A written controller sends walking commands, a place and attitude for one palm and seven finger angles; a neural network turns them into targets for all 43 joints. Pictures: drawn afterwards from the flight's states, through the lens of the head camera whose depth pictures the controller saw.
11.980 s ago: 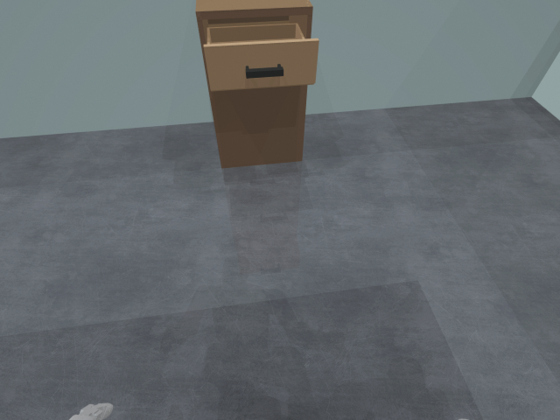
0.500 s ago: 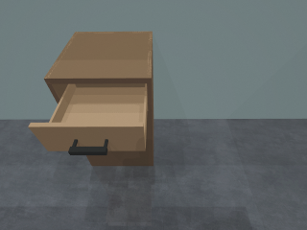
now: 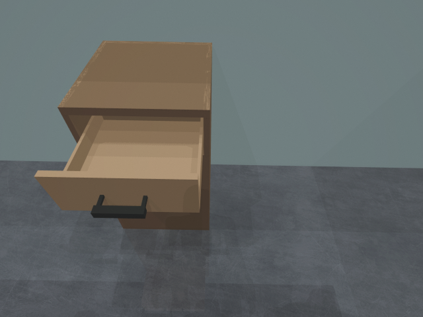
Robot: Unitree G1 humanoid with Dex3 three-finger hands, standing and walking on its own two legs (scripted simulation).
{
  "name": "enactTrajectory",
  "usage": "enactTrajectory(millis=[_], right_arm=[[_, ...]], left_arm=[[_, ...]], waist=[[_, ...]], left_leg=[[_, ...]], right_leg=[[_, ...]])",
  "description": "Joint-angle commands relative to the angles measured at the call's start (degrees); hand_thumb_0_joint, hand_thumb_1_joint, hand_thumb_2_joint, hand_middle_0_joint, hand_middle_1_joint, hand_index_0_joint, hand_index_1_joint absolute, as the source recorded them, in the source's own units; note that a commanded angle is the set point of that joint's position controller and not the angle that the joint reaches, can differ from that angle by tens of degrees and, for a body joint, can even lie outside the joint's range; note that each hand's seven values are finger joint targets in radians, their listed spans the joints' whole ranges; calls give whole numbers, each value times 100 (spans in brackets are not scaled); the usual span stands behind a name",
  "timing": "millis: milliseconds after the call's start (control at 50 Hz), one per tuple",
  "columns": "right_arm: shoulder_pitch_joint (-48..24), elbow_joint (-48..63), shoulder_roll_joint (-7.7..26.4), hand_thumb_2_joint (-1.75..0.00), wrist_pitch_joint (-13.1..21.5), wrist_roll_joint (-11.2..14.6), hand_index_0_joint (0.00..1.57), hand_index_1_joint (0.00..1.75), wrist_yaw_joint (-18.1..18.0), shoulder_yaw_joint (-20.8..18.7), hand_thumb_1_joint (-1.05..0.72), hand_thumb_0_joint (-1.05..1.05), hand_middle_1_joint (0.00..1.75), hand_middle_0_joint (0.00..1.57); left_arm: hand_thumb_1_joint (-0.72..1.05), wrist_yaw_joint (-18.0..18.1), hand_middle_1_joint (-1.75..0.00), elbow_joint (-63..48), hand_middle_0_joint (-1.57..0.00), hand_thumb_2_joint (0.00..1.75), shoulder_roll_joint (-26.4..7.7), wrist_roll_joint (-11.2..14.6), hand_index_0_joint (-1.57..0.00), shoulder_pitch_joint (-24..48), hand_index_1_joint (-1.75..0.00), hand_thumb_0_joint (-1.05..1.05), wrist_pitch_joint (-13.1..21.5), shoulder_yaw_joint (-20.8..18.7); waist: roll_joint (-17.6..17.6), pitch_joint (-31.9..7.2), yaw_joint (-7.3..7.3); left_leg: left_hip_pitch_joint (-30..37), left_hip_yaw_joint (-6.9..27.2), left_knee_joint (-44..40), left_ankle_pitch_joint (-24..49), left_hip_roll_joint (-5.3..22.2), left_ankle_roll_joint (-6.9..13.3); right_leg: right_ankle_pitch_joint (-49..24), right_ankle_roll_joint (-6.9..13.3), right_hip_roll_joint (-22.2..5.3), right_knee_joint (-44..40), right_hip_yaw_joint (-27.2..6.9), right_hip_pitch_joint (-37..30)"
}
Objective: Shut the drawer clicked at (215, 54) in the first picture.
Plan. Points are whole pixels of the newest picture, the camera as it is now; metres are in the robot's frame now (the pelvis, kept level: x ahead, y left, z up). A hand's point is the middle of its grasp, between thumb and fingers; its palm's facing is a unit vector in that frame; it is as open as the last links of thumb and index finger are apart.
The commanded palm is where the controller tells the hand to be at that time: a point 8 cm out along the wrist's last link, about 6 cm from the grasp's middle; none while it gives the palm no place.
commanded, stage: look again from close up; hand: left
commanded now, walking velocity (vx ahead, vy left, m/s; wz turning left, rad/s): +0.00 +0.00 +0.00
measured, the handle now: (121, 205) +0.39 +0.26 -0.11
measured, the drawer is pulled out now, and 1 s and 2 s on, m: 0.23 0.23 0.23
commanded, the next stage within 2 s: shuffle to correct the standing spot in 0.16 s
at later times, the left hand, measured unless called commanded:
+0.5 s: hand out of the picture -0.01 +0.17 -0.18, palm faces +0.07 -0.98 -0.17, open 7.3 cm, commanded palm none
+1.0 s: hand out of the picture +0.03 +0.24 -0.18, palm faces -0.02 -0.98 -0.18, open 7.3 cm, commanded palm none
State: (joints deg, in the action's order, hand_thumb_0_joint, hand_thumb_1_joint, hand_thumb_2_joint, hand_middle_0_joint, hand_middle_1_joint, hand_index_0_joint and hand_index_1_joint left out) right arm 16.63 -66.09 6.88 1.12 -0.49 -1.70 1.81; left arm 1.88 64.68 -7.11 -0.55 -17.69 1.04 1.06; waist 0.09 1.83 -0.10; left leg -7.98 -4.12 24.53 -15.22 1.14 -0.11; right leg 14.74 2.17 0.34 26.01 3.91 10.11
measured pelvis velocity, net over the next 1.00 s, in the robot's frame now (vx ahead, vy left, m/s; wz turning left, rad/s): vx -0.01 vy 0.06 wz -0.04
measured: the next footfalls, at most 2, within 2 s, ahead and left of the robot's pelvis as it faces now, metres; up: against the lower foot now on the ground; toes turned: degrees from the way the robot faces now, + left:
right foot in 1.00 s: +0.04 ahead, -0.05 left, +0.00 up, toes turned -2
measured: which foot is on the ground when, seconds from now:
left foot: down 0.00-1.00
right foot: down 0.00-0.76, up 0.78-0.98, down 1.00-1.00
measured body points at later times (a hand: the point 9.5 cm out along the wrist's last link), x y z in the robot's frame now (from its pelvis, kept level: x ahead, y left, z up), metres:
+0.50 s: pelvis +0.01 +0.01 +0.00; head +0.02 +0.01 +0.45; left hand -0.02 +0.22 -0.16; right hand -0.01 -0.21 -0.17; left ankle -0.02 +0.12 -0.74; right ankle -0.01 -0.09 -0.74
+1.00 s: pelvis -0.01 +0.06 -0.01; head +0.00 +0.07 +0.44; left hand +0.03 +0.29 -0.17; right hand +0.01 -0.17 -0.16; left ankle -0.02 +0.12 -0.74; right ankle +0.00 -0.06 -0.74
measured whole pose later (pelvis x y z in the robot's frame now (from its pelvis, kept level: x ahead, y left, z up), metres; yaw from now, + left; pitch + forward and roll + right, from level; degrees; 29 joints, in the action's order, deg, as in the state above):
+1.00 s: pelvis -0.01 +0.06 -0.01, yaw -2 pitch -2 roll -1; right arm 15.9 -59.7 9.6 -0.1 -1.5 -2.2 0.3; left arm 0.8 57.8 -10.0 -1.3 -16.0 -1.8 -1.2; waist 0.6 1.8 -0.4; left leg -10.9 -7.2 31.4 -19.1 -2.2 5.3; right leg 18.0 1.4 -1.1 31.7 2.6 13.7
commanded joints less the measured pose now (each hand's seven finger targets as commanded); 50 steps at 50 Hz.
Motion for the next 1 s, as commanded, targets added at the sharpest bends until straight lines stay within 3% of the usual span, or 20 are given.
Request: enactTrajectory(millis=[0, 240, 300, 400, 440, 460, 480, 500, 520, 540, 560, 600, 620, 640, 720, 760, 820, 860, 940, 980], right_arm=[[440, 60, 509, -90, 74, 4, 20, 30, -27, -112, -90, 0, 30, 20], [381, 96, 565, -90, 73, -7, 20, 30, -26, -109, -90, 0, 30, 20], [438, 108, 605, -90, 13, -23, 20, 30, 2, -128, -90, 0, 30, 20], [398, 308, 578, -90, -78, -54, 20, 30, 62, -171, -90, 0, 30, 20], [399, 386, 574, -90, -77, -66, 20, 30, 68, -199, -90, 0, 30, 20], [441, 380, 524, -90, -58, -61, 20, 30, 61, -192, -90, 0, 30, 20], [-464, 758, 672, -90, 19, -103, 20, 30, 84, -226, -90, 0, 30, 20], [29, 985, 538, -90, -3, -35, 20, 30, 74, -205, -90, 0, 30, 20], [503, 821, 359, -90, 33, -13, 20, 30, 73, -184, -90, 0, 30, 20], [727, 732, 555, -90, 81, -21, 20, 30, 44, -209, -90, 0, 30, 20], [711, 680, 708, -90, 100, -10, 20, 30, 12, -234, -90, 0, 30, 20], [513, 676, 797, -90, 127, -16, 20, 30, -26, -211, -90, 0, 30, 20], [417, 680, 841, -90, 107, -19, 20, 30, -44, -195, -90, 0, 30, 20], [361, 694, 891, -90, 90, -25, 20, 30, -53, -202, -90, 0, 30, 20], [369, 721, 1145, -90, 30, -73, 20, 30, -104, -287, -90, 0, 30, 20], [323, 770, 1220, -90, -16, -105, 20, 30, -137, -333, -90, 0, 30, 20], [272, 843, 1254, -90, -46, -143, 20, 30, -154, -369, -90, 0, 30, 20], [186, 870, 1236, -90, -41, -152, 20, 30, -135, -380, -90, 0, 30, 20], [21, 845, 1054, -90, -19, -91, 20, 30, -99, -324, -90, 0, 30, 20], [67, 821, 797, -90, 9, -49, 20, 30, -37, -236, -90, 0, 30, 20]], left_arm=[[90, 49, -30, -139, -20, 90, -569, 2, -20, -456, -30, 0, 100, -76], [90, 44, -30, -163, -20, 90, -590, 6, -20, -448, -30, 0, 101, -94], [90, 40, -30, -196, -20, 90, -675, -22, -20, -481, -30, 0, 93, -132], [90, 34, -30, -283, -20, 90, -960, -47, -20, -669, -30, 0, 52, -295], [90, 49, -30, -350, -20, 90, -1013, -56, -20, -677, -30, 0, 53, -374], [90, 57, -30, -374, -20, 90, -961, -58, -20, -586, -30, 0, 52, -376], [90, 245, -30, -143, -20, 90, -818, -136, -20, -1077, -30, 0, 262, -278], [90, 219, -30, -343, -20, 90, -1042, -115, -20, -662, -30, 0, 278, -296], [90, 195, -30, -480, -20, 90, -1036, -72, -20, -577, -30, 0, 287, -294], [90, 183, -30, -491, -20, 90, -886, -10, -20, -428, -30, 0, 266, -234], [90, 168, -30, -475, -20, 90, -768, 24, -20, -497, -30, 0, 231, -190], [90, 153, -30, -419, -20, 90, -642, -4, -20, -482, -30, 0, 113, -111], [90, 150, -30, -381, -20, 90, -573, -7, -20, -481, -30, 0, 58, -90], [90, 136, -30, -347, -20, 90, -519, -20, -20, -490, -30, 0, 10, -81], [90, 55, -30, -467, -20, 90, -517, -66, -20, -421, -30, 0, -153, -104], [90, 2, -30, -615, -20, 90, -547, -86, -20, -323, -30, 0, -238, -150], [90, -68, -30, -843, -20, 90, -620, -113, -20, -130, -30, 0, -287, -229], [90, -100, -30, -950, -20, 90, -588, -96, -20, -29, -30, 0, -271, -252], [90, -83, -30, -863, -20, 90, -492, -61, -20, -244, -30, 0, -183, -239], [90, -30, -30, -777, -20, 90, -592, -33, -20, -276, -30, 0, -116, -185]], waist=[[44, 280, 22], [46, 251, 34], [126, 307, 56], [576, 522, 160], [774, 561, 175], [709, 579, 103], [86, 838, 297], [-99, 482, -211], [341, -514, -221], [501, -924, -253], [416, -977, -147], [-399, -602, -32], [-433, -257, 1], [-410, -22, 20], [-427, 309, -9], [-580, 412, -31], [-545, 436, -62], [-495, 272, -38], [-304, 52, 121], [-61, 222, 61]], left_leg=[[-189, 457, -445, 921, 501, 160], [-143, 461, -498, 918, 486, 145], [-285, 368, -406, 219, 372, 151], [-1009, 70, 330, -571, 46, 84], [-1192, 26, 693, -628, 98, 71], [-957, 81, 502, -523, 169, 77], [-1024, 340, 1408, -342, 11, -100], [-1159, 241, 1051, -346, 172, -47], [-567, 163, 511, -215, 113, 79], [-372, 270, 357, 675, 208, 149], [-242, 431, 449, 1763, 401, 205], [-86, 681, 393, 3279, 682, 256], [-223, 814, 273, 3337, 777, 322], [-356, 898, 144, 3143, 828, 357], [-401, 1369, -364, 2562, 1138, 538], [-331, 1613, -642, 1851, 1378, 760], [-206, 1783, -709, 1823, 1553, 1068], [-122, 1573, -567, 2040, 1504, 1118], [-490, 1101, -228, 1253, 1059, 742], [-1037, 811, -271, 136, 561, 418]], right_leg=[[-1155, 46, -645, -512, -664, 46], [-1150, 44, -666, -564, -681, -3], [-262, 141, -726, -652, -815, 49], [951, 502, -1261, -1182, -1590, -59], [806, 696, -1597, -1304, -1877, -36], [489, 711, -1570, -1183, -1731, 177], [-3483, 358, -1489, -659, -2071, 400], [-5081, 459, -1705, -254, -1366, -204], [-5505, 375, -1446, 362, -987, -565], [-5174, 212, -1096, 784, -616, -884], [-4225, 99, -911, 804, -518, -741], [-2062, 26, -676, 592, -388, -275], [-1024, -20, -531, 437, -286, -139], [-523, -37, -447, 361, -246, -31], [402, -94, -246, 662, -66, 420], [939, -103, -224, 1194, -99, 859], [1277, -96, -245, 1935, -258, 1344], [1196, -116, -270, 1659, -246, 1222], [57, -72, -204, 69, -225, 181], [-371, 130, -544, -223, -736, -211]])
